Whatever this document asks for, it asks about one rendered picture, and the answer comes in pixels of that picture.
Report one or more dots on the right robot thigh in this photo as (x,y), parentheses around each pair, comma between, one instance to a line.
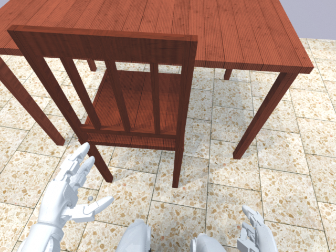
(205,244)

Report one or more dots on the table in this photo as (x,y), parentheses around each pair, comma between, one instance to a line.
(232,34)

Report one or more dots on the left robot thigh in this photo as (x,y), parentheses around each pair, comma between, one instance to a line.
(136,238)

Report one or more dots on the robot left hand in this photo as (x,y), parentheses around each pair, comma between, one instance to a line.
(63,189)

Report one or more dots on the robot thigh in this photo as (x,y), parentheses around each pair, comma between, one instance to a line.
(205,244)
(136,238)

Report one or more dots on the robot right hand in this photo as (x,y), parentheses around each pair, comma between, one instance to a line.
(261,238)

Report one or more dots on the chair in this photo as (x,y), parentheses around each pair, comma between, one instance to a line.
(132,109)

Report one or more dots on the robot left forearm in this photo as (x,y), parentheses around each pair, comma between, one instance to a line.
(43,237)

